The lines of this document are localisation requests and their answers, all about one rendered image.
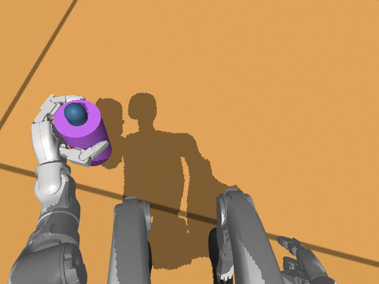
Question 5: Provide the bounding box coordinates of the left robot arm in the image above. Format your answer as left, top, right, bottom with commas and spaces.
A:
8, 161, 87, 284

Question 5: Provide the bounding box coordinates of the left robot hand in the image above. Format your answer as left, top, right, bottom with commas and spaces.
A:
31, 94, 109, 167

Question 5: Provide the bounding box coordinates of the right robot hand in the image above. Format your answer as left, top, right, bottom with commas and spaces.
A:
277, 236, 328, 284

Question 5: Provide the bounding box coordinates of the bottle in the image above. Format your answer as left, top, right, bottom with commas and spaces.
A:
54, 99, 112, 166

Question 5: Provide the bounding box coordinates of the right robot foot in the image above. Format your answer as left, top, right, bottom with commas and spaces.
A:
208, 227, 233, 284

